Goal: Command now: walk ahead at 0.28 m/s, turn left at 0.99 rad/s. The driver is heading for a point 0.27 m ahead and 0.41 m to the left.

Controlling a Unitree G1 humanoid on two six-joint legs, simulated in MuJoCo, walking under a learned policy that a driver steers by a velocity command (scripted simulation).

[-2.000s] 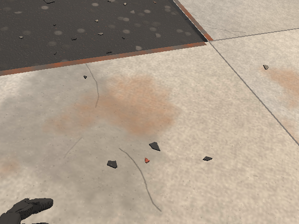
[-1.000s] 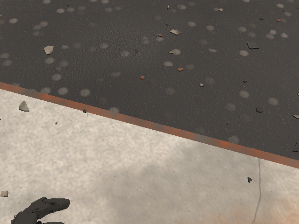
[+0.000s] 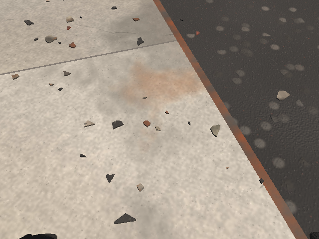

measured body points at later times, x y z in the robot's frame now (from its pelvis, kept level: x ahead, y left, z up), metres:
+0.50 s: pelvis +0.20 +0.12 -0.04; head +0.22 +0.15 +0.41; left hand +0.03 +0.36 -0.17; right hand +0.51 +0.02 -0.09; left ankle +0.27 +0.29 -0.71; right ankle +0.03 -0.14 -0.73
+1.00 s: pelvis +0.48 +0.36 -0.02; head +0.50 +0.40 +0.43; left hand +0.47 +0.68 -0.11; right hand +0.73 +0.19 -0.13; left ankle +0.29 +0.29 -0.70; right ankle +0.66 +0.44 -0.73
